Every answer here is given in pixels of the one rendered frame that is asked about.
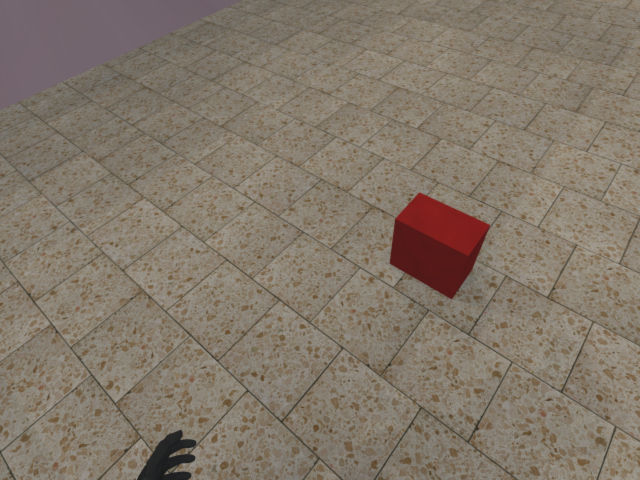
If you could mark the carton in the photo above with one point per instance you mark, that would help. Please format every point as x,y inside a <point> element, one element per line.
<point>436,244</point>

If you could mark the robot left hand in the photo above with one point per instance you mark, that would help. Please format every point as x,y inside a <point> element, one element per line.
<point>160,462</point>

